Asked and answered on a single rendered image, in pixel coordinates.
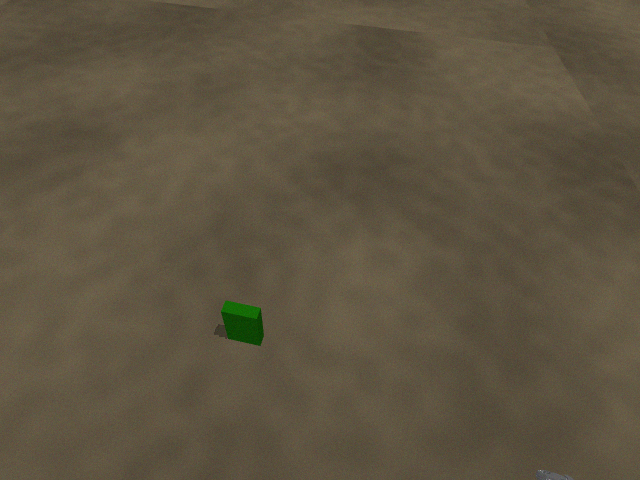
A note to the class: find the carton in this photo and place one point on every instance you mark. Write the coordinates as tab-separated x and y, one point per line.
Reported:
243	322

